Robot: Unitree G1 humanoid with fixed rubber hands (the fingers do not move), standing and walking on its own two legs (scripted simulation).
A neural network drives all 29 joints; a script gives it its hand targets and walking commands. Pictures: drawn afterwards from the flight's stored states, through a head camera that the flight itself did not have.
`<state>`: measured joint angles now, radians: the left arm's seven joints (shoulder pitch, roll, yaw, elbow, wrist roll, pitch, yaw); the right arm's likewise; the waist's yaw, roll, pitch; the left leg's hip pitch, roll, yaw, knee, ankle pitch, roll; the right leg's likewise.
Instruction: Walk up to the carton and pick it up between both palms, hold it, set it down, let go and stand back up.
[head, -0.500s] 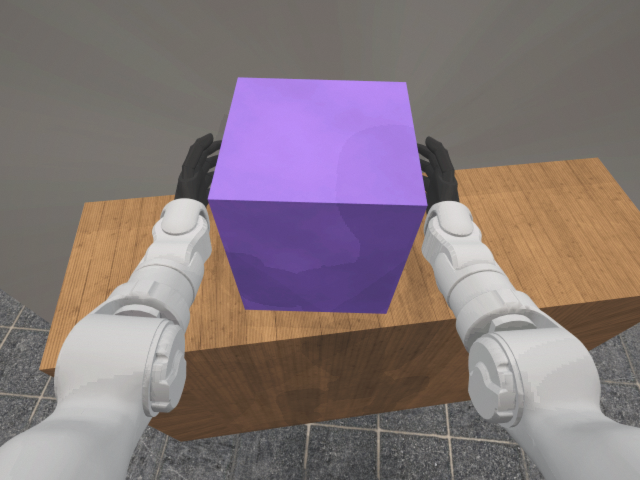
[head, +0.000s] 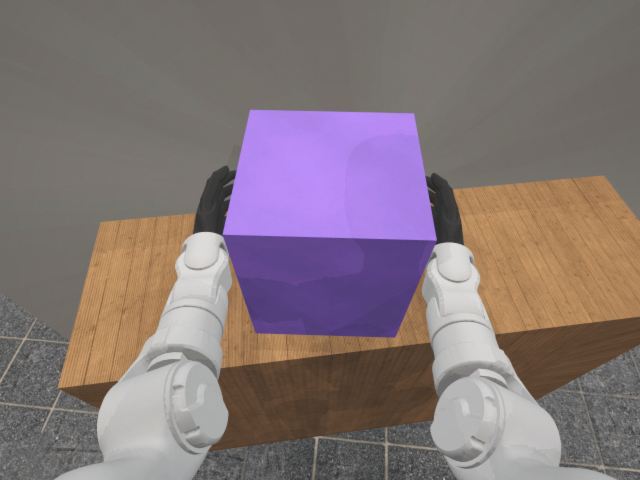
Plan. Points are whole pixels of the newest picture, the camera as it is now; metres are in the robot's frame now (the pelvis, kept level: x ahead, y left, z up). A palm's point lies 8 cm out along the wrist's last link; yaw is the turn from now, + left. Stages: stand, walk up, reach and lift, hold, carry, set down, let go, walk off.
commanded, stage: reach and lift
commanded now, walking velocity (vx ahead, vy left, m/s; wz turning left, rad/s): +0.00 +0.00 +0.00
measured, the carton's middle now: (328, 232) +0.44 +0.01 +0.03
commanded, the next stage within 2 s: none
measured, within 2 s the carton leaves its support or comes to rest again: leaves its support in 1.34 s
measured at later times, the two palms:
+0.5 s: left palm (212, 229) +0.42 +0.16 +0.06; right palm (444, 238) +0.42 -0.14 +0.06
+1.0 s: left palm (212, 230) +0.42 +0.16 +0.06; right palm (444, 238) +0.42 -0.14 +0.06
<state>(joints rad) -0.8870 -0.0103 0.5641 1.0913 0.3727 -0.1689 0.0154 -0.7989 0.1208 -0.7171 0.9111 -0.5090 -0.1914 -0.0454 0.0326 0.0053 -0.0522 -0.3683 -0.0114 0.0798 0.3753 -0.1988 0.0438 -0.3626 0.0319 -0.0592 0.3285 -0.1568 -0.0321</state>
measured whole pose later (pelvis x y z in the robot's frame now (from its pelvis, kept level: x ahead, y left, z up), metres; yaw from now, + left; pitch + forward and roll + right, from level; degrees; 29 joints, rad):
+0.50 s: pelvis +0.01 +0.00 +0.00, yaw +0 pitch +9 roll -1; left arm -0.83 -0.05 0.53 0.97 0.35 -0.11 0.01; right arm -0.75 0.11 -0.65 0.88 -0.43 -0.19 -0.04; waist 0.03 0.00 -0.02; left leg -0.32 -0.01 0.08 0.39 -0.22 0.05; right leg -0.30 0.03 -0.06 0.32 -0.17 -0.03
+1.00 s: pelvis +0.01 +0.00 +0.00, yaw +0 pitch +9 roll -1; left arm -0.82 -0.06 0.54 0.94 0.36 -0.09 0.00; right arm -0.74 0.12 -0.66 0.88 -0.44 -0.22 -0.04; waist 0.03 -0.01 -0.03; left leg -0.32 -0.01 0.07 0.37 -0.22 0.05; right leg -0.30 0.03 -0.07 0.31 -0.17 -0.03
